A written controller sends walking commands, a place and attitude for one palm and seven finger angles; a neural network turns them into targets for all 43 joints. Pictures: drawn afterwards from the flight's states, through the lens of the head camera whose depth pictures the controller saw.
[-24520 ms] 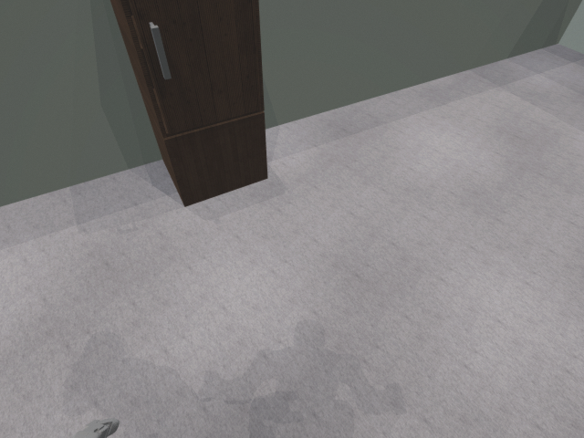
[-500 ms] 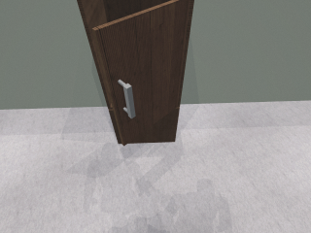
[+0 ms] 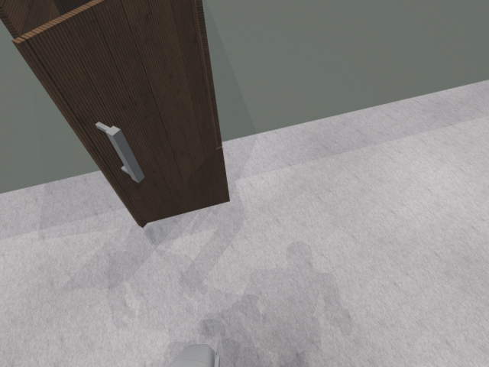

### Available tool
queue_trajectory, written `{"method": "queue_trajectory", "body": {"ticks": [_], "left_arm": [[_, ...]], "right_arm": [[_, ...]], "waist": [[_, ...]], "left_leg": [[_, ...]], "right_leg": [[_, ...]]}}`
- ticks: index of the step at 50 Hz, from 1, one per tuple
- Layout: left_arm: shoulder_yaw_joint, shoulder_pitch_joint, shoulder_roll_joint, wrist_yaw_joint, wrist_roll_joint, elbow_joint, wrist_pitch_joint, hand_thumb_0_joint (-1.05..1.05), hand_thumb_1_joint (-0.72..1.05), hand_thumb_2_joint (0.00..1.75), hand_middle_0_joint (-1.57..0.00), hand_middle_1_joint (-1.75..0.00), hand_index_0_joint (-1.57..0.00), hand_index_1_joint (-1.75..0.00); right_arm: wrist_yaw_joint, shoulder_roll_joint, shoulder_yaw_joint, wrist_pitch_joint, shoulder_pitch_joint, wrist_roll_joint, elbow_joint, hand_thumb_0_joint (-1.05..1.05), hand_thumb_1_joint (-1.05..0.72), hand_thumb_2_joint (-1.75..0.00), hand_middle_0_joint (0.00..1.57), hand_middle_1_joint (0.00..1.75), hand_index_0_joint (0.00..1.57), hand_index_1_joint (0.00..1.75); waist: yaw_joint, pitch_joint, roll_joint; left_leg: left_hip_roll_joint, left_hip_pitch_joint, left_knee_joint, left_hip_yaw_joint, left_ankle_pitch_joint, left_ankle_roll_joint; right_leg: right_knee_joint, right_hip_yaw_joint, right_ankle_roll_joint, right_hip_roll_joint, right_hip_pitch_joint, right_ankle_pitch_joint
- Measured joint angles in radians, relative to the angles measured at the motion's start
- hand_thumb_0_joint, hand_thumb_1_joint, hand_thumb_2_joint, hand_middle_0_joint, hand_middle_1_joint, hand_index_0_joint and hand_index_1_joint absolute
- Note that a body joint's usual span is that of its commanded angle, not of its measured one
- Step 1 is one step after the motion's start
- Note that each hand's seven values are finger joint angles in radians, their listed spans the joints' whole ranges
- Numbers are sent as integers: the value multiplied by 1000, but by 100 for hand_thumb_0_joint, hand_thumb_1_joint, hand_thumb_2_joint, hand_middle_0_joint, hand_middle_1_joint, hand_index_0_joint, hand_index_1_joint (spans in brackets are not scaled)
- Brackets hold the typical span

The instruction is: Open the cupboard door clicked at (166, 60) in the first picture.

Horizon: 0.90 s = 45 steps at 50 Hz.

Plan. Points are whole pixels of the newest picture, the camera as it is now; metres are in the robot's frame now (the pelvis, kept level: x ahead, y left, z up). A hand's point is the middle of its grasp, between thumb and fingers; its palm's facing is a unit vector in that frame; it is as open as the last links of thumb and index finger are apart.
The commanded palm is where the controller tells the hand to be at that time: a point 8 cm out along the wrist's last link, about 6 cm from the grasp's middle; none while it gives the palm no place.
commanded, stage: walk to a spot facing it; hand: left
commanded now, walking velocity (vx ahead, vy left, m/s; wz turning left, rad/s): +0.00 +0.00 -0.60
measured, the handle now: (120, 153) +0.52 +0.33 -0.02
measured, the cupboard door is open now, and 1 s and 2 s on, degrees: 41 41 41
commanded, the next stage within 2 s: none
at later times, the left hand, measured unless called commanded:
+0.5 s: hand (153, 357) +0.15 +0.20 -0.17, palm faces -0.26 -0.92 -0.27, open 7.4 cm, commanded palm none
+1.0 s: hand (210, 326) +0.20 +0.09 -0.16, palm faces -0.58 -0.79 -0.20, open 7.4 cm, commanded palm none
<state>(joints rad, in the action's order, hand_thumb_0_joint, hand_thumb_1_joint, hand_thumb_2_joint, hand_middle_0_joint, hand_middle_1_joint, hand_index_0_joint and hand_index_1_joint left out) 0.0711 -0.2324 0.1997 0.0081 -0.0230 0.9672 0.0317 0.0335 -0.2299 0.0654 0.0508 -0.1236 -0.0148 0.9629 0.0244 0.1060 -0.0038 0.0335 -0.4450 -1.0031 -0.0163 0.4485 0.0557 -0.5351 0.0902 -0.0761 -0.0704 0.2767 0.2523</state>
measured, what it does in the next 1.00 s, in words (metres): steps on the spot, turning right: left foot, then right foot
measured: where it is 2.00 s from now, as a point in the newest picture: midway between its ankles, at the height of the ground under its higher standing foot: outside the picture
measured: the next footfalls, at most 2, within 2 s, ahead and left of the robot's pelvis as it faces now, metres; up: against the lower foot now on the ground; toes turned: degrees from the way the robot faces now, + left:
left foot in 0.22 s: +0.06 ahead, +0.16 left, +0.00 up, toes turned -10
right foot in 0.50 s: +0.01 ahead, -0.13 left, +0.00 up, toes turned -19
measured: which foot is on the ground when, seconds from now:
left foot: up 0.00-0.20, down 0.22-0.48, up 0.50-0.74, down 0.76-1.00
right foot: down 0.00-0.22, up 0.24-0.48, down 0.50-0.76, up 0.78-1.00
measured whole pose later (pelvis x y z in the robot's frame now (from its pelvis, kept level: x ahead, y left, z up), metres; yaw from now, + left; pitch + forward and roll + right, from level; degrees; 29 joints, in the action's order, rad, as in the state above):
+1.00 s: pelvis +0.00 -0.01 +0.00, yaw -36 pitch +1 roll -2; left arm 0.07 -0.15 0.25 -0.06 -0.02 0.88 0.06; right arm 0.02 -0.22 0.02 0.01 -0.28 -0.04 0.91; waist -0.01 0.07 -0.02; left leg 0.17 -0.25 -0.55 -0.14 0.30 0.05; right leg -0.76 -0.08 0.03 0.01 0.37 0.46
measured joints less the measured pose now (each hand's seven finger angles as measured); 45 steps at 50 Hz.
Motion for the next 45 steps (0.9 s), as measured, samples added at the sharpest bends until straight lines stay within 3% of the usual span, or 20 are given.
{"method": "queue_trajectory", "body": {"ticks": [8, 11, 12, 14, 16, 18, 22, 24, 25, 26, 28, 30, 34, 38, 41, 43, 45], "left_arm": [[8, -5, 22, -6, -3, -25, 8, 1, 90, 90, -21, -30, -21, -30], [9, -10, 31, -8, 4, -38, 18, 1, 90, 90, -21, -30, -21, -30], [8, -2, 34, -12, 7, -41, 22, 1, 90, 90, -21, -30, -21, -30], [15, 25, 55, -25, 3, -49, 29, 1, 90, 90, -21, -30, -20, -30], [22, 45, 71, -34, 0, -59, 30, 1, 90, 90, -20, -30, -20, -30], [24, 59, 77, -40, 2, -73, 31, 1, 90, 90, -20, -30, -20, -30], [14, 69, 77, -51, 5, -91, 25, 1, 90, 90, -20, -30, -20, -30], [8, 65, 81, -56, 6, -98, 16, 1, 90, 90, -20, -30, -20, -30], [5, 55, 92, -56, 4, -106, 6, 1, 90, 90, -20, -30, -20, -30], [5, 61, 87, -47, 4, -99, -2, 1, 90, 90, -20, -30, -20, -30], [-3, 70, 69, -35, 2, -91, 0, 1, 90, 90, -20, -30, -20, -30], [-6, 69, 58, -23, -2, -87, 5, 1, 90, 90, -20, -30, -20, -30], [-13, 61, 49, -16, -3, -77, 14, 1, 90, 90, -20, -30, -20, -30], [-15, 48, 43, -20, 5, -74, 29, 1, 90, 90, -21, -30, -21, -30], [-9, 69, 54, -32, 6, -70, 42, 1, 90, 90, -21, -30, -20, -30], [0, 83, 59, -42, 3, -70, 41, 1, 90, 90, -20, -30, -20, -30], [3, 93, 58, -49, 4, -77, 39, 1, 90, 90, -20, -30, -20, -30]], "right_arm": [[1, 27, -13, -16, 58, 12, -58, 1, -90, -90, 20, 30, 19, 30], [2, 22, -24, -37, 45, 11, -82, 1, -90, -90, 21, 30, 20, 30], [5, 17, -24, -47, 37, 5, -89, 1, -90, -90, 21, 30, 20, 30], [10, 25, -31, -50, 21, -9, -89, 0, -90, -90, 21, 30, 20, 30], [9, 28, -40, -47, -7, -19, -85, 0, -90, -90, 21, 30, 20, 30], [8, 26, -42, -41, -30, -24, -80, 0, -90, -90, 21, 30, 20, 30], [1, 8, -36, -34, -63, -26, -74, 1, -90, -90, 21, 30, 20, 30], [-4, -6, -31, -29, -83, -21, -77, 1, -90, -90, 21, 30, 20, 30], [-7, -8, -28, -24, -95, -15, -80, 1, -90, -90, 21, 30, 20, 30], [-8, -20, -23, -15, -89, -10, -74, 1, -90, -90, 21, 30, 20, 30], [-5, -43, -12, 1, -69, -3, -57, 1, -90, -90, 21, 30, 20, 30], [-3, -49, -9, 3, -56, 0, -48, 1, -90, -90, 21, 30, 20, 30], [-5, -37, -10, -8, -52, 5, -56, 1, -91, -90, 20, 30, 19, 30], [-6, -26, -22, -34, -73, 4, -79, 1, -90, -90, 20, 30, 19, 30], [-2, -3, -35, -50, -91, -13, -77, 1, -90, -90, 20, 30, 19, 30], [-2, 12, -44, -51, -110, -20, -70, 1, -90, -90, 21, 30, 20, 30], [-2, 19, -48, -47, -126, -24, -63, 1, -90, -90, 21, 30, 20, 30]], "waist": [[21, -14, 38], [15, -39, 29], [5, -41, 18], [10, -23, 39], [14, -14, 45], [17, -6, 34], [5, 9, -7], [-5, 6, -19], [-8, -6, 2], [-7, 0, -7], [-17, 21, -27], [-23, 28, -17], [-24, 18, 24], [-32, -17, 29], [-35, -14, 39], [-31, -13, 39], [-26, -15, 27]], "left_leg": [[-29, 78, 224, 39, -17, -10], [-15, 166, 463, 59, -99, -34], [-2, 165, 490, 67, -168, -35], [-1, 160, 461, 47, -178, -26], [15, 172, 469, 33, -169, -18], [38, 187, 483, 19, -170, -10], [96, 198, 454, -19, -145, 11], [119, 179, 390, -40, -105, 27], [109, 148, 317, -59, -68, 26], [108, 112, 217, -43, 5, 21], [84, 46, 40, 0, 74, 11], [57, 6, -35, 2, 72, 9], [16, 23, 104, -22, 27, 8], [5, 118, 402, -13, -91, -18], [27, 116, 390, -32, -148, -49], [49, 142, 419, -47, -156, -43], [72, 168, 455, -64, -169, -33]], "right_leg": [[48, 94, 17, -35, 6, -49], [-1, 112, 34, -68, 48, -31], [-68, 90, 47, -74, 83, 48], [-271, 31, 82, -44, 159, 182], [-439, -21, 104, -13, 216, 214], [-482, -64, 117, 22, 230, 216], [-297, -126, 112, 61, 151, 187], [-148, -141, 96, 67, 80, 84], [-79, -113, 70, 84, 54, 24], [-104, -101, 59, 72, 73, 39], [-135, -87, 54, 52, 86, 62], [-113, -61, 57, 45, 80, 50], [-58, -3, 62, 37, 66, 8], [-74, 36, 77, 2, 91, 9], [-300, -7, 93, 1, 171, 200], [-443, -54, 106, 19, 209, 223], [-466, -98, 116, 45, 208, 216]]}}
